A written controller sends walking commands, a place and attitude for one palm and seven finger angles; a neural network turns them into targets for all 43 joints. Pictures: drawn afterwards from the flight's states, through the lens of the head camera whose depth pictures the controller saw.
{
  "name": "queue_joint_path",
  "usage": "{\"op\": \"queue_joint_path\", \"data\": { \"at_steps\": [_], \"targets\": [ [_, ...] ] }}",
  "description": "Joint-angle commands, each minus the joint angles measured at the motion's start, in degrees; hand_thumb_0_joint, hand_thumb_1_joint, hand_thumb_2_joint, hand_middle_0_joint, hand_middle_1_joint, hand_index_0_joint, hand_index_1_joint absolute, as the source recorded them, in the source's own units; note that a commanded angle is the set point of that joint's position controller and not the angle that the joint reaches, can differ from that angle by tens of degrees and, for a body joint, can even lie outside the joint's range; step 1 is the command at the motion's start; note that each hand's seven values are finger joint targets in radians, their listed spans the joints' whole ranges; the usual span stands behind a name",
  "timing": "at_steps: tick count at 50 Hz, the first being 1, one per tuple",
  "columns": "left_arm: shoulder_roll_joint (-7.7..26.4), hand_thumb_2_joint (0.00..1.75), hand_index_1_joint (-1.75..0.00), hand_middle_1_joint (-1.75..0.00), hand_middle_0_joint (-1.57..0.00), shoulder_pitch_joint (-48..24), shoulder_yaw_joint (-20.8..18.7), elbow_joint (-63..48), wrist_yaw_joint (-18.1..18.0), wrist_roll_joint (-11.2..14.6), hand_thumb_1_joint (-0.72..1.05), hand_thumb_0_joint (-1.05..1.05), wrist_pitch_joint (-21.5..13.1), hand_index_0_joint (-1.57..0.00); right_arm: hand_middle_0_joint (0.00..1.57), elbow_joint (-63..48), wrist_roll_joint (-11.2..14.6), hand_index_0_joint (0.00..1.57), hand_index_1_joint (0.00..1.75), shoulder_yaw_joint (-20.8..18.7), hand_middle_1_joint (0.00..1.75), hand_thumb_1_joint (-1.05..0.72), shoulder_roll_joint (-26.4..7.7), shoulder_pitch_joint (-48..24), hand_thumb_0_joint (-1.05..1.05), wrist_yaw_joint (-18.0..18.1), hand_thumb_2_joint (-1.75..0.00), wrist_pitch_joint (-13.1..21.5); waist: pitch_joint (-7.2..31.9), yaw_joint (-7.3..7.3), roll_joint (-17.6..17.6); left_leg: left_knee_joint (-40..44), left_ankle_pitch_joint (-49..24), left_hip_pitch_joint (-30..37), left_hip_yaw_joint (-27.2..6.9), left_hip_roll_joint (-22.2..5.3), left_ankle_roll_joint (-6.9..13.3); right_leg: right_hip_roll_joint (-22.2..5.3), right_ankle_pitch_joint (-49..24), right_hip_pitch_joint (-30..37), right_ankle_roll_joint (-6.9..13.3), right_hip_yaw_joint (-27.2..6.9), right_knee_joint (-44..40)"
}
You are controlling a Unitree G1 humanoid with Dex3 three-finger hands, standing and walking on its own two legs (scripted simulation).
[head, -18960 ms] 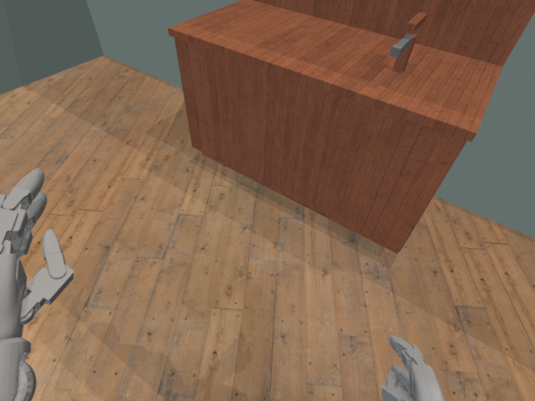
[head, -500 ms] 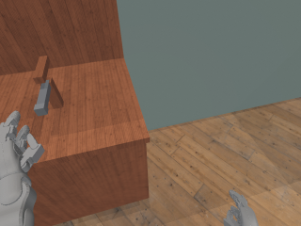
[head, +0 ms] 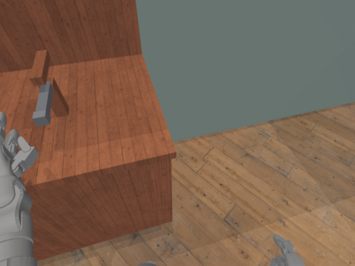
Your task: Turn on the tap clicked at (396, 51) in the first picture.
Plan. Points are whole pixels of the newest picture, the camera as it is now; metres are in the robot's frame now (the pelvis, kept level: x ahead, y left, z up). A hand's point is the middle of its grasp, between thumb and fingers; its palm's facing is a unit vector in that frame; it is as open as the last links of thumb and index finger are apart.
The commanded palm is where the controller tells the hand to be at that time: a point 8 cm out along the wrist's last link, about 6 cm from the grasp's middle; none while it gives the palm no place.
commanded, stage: reach beside the lever's end, fingers flat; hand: left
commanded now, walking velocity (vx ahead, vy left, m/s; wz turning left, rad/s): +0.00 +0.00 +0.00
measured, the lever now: (41, 118) +0.41 +0.37 +0.09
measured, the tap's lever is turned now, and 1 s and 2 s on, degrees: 0 0 7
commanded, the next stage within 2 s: push the lever round in 1.00 s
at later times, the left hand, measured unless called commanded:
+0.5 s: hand (29, 137) +0.36 +0.38 +0.08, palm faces +0.59 -0.81 -0.06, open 7.8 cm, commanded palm +0.31 +0.40 +0.08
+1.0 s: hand (33, 138) +0.35 +0.37 +0.09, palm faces +0.57 -0.82 -0.06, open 7.8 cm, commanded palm +0.31 +0.39 +0.08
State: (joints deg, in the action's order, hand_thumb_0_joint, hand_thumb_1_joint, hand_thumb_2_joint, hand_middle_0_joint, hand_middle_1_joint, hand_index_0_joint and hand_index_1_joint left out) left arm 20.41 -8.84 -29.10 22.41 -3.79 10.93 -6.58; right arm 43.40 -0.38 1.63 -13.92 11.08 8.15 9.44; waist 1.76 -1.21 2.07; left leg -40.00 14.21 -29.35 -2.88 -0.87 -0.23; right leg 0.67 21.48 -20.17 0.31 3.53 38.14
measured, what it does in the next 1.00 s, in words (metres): stands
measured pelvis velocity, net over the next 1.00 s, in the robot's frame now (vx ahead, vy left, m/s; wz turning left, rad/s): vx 0.01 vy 0.01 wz -0.01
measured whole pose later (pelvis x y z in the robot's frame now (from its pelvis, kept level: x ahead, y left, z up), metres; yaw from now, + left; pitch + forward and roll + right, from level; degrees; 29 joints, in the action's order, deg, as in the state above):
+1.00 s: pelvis +0.01 +0.01 -0.01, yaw -1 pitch +8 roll -3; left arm 26.7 -17.8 -34.2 36.4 1.9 9.9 -12.5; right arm 40.3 0.2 1.3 -14.7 14.6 6.3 4.7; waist 3.8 0.0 2.2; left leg -47.4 18.0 -38.0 -3.4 -1.7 0.0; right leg 1.6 24.2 -27.7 0.1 3.7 43.5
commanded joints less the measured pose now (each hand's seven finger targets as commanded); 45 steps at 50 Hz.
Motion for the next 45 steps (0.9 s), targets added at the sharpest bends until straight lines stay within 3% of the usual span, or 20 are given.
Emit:
{"op": "queue_joint_path", "data": {
  "at_steps": [1,4,7,9,14,16,19,22,25,28,29,30,32,35,37,40,45],
  "targets": [
    [18.14,0.90,-0.18,-0.18,-0.16,-18.48,-3.83,-9.23,0.89,-0.90,0.90,0.00,-5.79,-0.16,0.20,-7.23,0.14,0.20,0.30,-3.08,0.30,-0.90,-8.36,-2.51,0.00,0.39,-0.90,2.34,13.36,0.85,4.24,5.35,-1.01,11.16,-0.59,1.58,1.51,1.68,-7.01,-4.04,0.54,-1.55,-5.83],
    [21.24,0.90,-0.17,-0.17,-0.16,-21.12,-5.84,-5.56,1.52,-0.95,0.90,0.00,-6.57,-0.16,0.20,-6.73,0.10,0.20,0.30,-3.15,0.30,-0.90,-8.82,-1.07,0.00,0.35,-0.90,1.71,14.26,1.34,3.74,4.43,-1.53,10.14,-0.68,1.54,1.65,1.79,-7.68,-4.46,0.41,-1.58,-5.16],
    [24.73,0.90,-0.16,-0.16,-0.15,-20.42,-8.94,-1.64,2.59,-0.68,0.90,0.00,-7.08,-0.15,0.20,-6.53,0.11,0.20,0.30,-3.43,0.30,-0.90,-9.21,0.28,0.00,0.18,-0.90,0.89,15.35,0.61,3.53,3.20,-3.28,8.75,-0.14,1.56,1.74,1.90,-9.72,-3.76,0.28,-1.91,-4.40],
    [23.74,0.90,-0.16,-0.16,-0.15,-20.21,-8.13,-1.07,3.32,-0.61,0.90,0.00,-7.56,-0.15,0.20,-7.18,0.15,0.20,0.30,-3.63,0.30,-0.90,-9.20,0.80,0.00,-0.28,-0.90,0.62,16.41,0.58,4.95,2.62,-5.04,9.52,0.00,1.65,1.78,1.99,-11.26,-4.11,0.30,-1.78,-3.64],
    [28.36,0.90,-0.15,-0.15,-0.15,-23.40,-11.08,5.06,5.14,-0.75,0.90,0.00,-8.68,-0.15,0.20,-6.94,0.27,0.20,0.30,-3.88,0.30,-0.90,-10.14,3.11,0.00,-0.64,-0.90,-0.70,15.11,1.67,2.38,1.12,-4.71,6.13,-0.07,1.36,2.03,2.21,-11.27,-6.12,0.01,-1.81,-2.39],
    [27.47,0.90,-0.15,-0.15,-0.15,-26.32,-9.50,4.80,5.95,-0.88,0.90,0.00,-9.85,-0.15,0.20,-6.95,0.19,0.20,0.30,-4.05,0.30,-0.90,-10.29,3.66,0.00,-0.80,-0.90,-0.87,16.18,2.27,4.55,0.37,-5.45,7.62,-0.19,1.28,2.00,2.39,-11.36,-7.72,0.10,-1.90,-1.86],
    [29.57,0.90,-0.15,-0.15,-0.15,-29.75,-9.87,7.38,6.72,-1.62,0.90,0.00,-11.29,-0.15,0.20,-6.50,0.10,0.20,0.30,-4.08,0.30,-0.90,-10.77,4.92,0.00,-0.92,-0.90,-1.30,16.41,2.93,6.48,-0.38,-4.50,7.37,-0.94,1.01,1.88,2.63,-9.41,-10.22,0.37,-1.84,-0.88],
    [31.26,0.90,-0.15,-0.15,-0.15,-30.13,-10.84,10.32,7.67,-1.87,0.90,0.00,-12.13,-0.15,0.20,-6.44,0.05,0.20,0.30,-4.25,0.30,-0.90,-11.31,6.03,0.00,-0.93,-0.90,-1.88,17.30,3.02,4.79,-1.13,-3.65,6.43,-1.09,0.90,2.02,2.82,-8.37,-11.09,0.31,-1.81,-0.30],
    [28.26,0.90,-0.15,-0.15,-0.15,-30.62,-8.09,7.73,8.16,-1.39,0.90,0.00,-12.63,-0.15,0.20,-7.33,0.11,0.20,0.30,-4.41,0.30,-0.90,-11.09,6.32,0.00,-1.27,-0.90,-1.88,21.35,2.45,8.24,-1.02,-5.27,10.61,-2.06,0.62,1.51,3.01,-8.33,-11.81,0.58,-1.41,0.22],
    [28.53,0.90,-0.15,-0.15,-0.15,-29.37,-8.46,7.44,7.64,-1.28,0.90,0.00,-11.94,-0.15,0.20,-7.60,0.28,0.20,0.30,-4.40,0.30,-0.90,-11.22,6.42,0.00,-1.43,-0.90,-2.27,20.85,2.50,7.87,-0.81,-5.67,10.50,-2.39,0.40,1.55,3.17,-8.44,-11.78,0.66,-1.18,0.17],
    [28.78,0.90,-0.15,-0.15,-0.15,-26.71,-9.49,6.89,7.29,-1.21,0.90,0.00,-11.55,-0.15,0.20,-8.06,0.26,0.20,0.30,-4.54,0.30,-0.90,-11.16,6.54,0.00,-1.60,-0.90,-2.37,22.03,1.46,7.85,-0.65,-6.57,10.56,-2.44,0.46,1.46,3.16,-9.05,-10.56,0.73,-1.13,0.29],
    [28.15,0.90,-0.15,-0.15,-0.15,-26.26,-9.07,5.34,6.97,-1.15,0.90,0.00,-11.22,-0.15,0.20,-8.51,0.31,0.20,0.30,-4.42,0.30,-0.90,-11.06,6.28,0.00,-1.76,-0.90,-2.44,22.19,1.48,8.63,-0.61,-7.84,11.22,-2.51,0.35,1.36,3.19,-9.78,-10.35,0.80,-0.92,0.47],
    [29.70,0.90,-0.15,-0.15,-0.15,-22.53,-11.52,5.73,6.16,-0.99,0.90,0.00,-10.15,-0.15,0.20,-9.01,0.38,0.20,0.30,-4.40,0.30,-0.90,-11.14,6.26,0.00,-1.94,-0.90,-2.78,21.47,0.60,7.01,-0.47,-7.71,9.66,-2.23,0.44,1.48,3.39,-10.04,-8.99,0.75,-0.93,0.30],
    [28.54,0.90,-0.15,-0.15,-0.15,-20.48,-11.98,4.95,4.87,-0.77,0.90,0.00,-9.27,-0.15,0.20,-9.92,0.50,0.20,0.30,-4.19,0.30,-0.90,-10.55,5.39,0.00,-2.24,-0.90,-3.06,18.37,0.57,4.82,-0.10,-7.03,7.13,-1.64,0.69,1.75,3.39,-10.37,-8.19,0.56,-0.80,0.09],
    [30.03,0.90,-0.15,-0.15,-0.15,-21.07,-13.21,4.03,4.30,-1.15,0.90,0.00,-9.33,-0.15,0.20,-10.03,0.54,0.20,0.30,-4.14,0.30,-0.90,-10.69,5.23,0.00,-2.21,-0.90,-3.28,17.46,0.77,4.49,-0.36,-6.79,6.21,-1.18,0.62,1.92,3.46,-10.59,-8.06,0.55,-1.08,0.22],
    [28.28,0.90,-0.15,-0.15,-0.15,-23.66,-10.82,1.08,4.24,-1.96,0.90,0.00,-9.97,-0.15,0.20,-10.32,0.38,0.20,0.30,-4.04,0.30,-0.90,-10.29,4.79,0.00,-2.24,-0.90,-3.17,17.59,1.58,7.75,-0.31,-6.61,7.74,-1.30,0.54,1.76,3.46,-9.81,-9.38,0.67,-1.18,0.31],
    [23.71,0.90,-0.15,-0.15,-0.15,-25.87,-5.99,-0.53,5.33,-1.65,0.90,0.00,-10.34,-0.15,0.20,-9.59,0.56,0.20,0.30,-4.01,0.30,-0.90,-10.15,4.49,0.00,-1.55,-0.90,-2.60,17.47,3.15,7.93,0.09,-4.99,10.87,-2.33,0.11,1.61,3.56,-7.82,-11.60,0.84,-1.09,-0.40]
  ]
}}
